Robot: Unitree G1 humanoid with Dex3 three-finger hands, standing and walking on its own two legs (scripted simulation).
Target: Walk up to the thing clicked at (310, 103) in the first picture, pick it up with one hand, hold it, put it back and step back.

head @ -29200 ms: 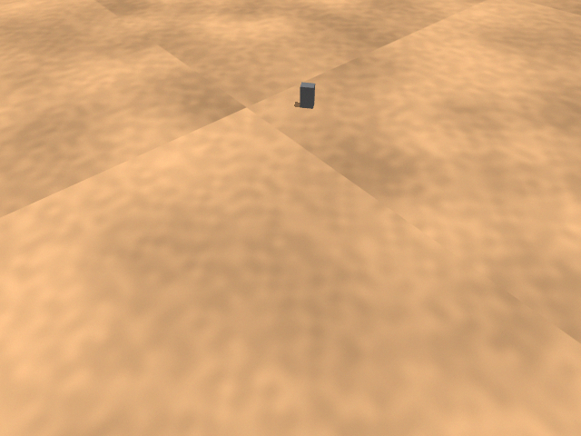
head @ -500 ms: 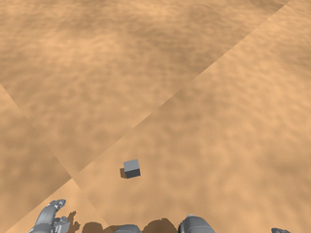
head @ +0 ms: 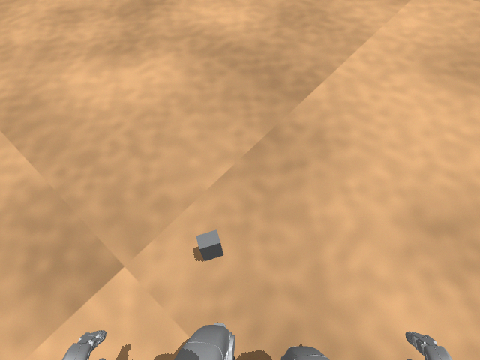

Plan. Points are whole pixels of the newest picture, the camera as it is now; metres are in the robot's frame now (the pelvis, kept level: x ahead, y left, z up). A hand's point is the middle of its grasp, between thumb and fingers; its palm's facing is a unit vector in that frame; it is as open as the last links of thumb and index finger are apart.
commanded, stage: step back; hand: left
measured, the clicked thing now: (210, 245) +0.54 +0.19 -0.69
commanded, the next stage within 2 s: none
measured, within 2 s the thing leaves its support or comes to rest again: neither
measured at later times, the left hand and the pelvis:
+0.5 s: hand out of the picture -0.04 +0.28 -0.15, palm faces +0.02 -0.94 -0.35, open 7.4 cm; pelvis -0.13 +0.01 +0.01, yaw +1 degrees
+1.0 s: hand out of the picture -0.17 +0.24 -0.13, palm faces +0.04 -0.90 -0.43, open 7.4 cm; pelvis -0.29 -0.03 +0.00, yaw +4 degrees
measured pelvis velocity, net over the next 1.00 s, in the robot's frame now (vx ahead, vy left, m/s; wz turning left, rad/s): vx -0.29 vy -0.03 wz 0.07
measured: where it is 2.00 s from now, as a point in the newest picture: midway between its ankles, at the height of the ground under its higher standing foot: outside the picture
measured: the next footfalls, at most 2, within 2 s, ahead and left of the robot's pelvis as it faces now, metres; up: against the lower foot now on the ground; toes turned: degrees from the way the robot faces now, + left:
left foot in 0.24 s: -0.05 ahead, +0.13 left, +0.00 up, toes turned +0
right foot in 0.66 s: -0.18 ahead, -0.14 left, +0.00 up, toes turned +2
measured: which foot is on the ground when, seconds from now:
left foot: up 0.00-0.22, down 0.24-0.70, up 0.72-1.00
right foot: down 0.00-0.26, up 0.28-0.64, down 0.66-1.00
